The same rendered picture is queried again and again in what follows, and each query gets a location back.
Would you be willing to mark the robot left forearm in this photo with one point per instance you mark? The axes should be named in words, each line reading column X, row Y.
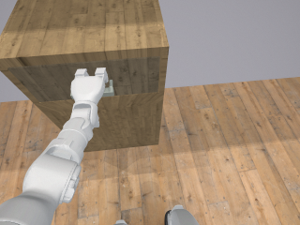
column 74, row 137

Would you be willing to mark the drawer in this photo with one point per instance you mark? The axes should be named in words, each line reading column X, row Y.
column 52, row 82

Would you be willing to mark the cabinet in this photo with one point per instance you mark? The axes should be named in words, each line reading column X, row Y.
column 48, row 32

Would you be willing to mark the left robot hand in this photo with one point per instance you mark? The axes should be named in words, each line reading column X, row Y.
column 89, row 88

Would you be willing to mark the left robot upper arm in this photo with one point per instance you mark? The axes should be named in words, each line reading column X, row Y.
column 53, row 181

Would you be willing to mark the right robot thigh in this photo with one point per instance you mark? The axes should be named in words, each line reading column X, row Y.
column 181, row 217

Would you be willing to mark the handle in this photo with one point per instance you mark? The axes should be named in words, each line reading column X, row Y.
column 108, row 91

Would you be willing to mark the right robot shin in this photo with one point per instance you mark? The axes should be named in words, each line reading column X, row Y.
column 178, row 206

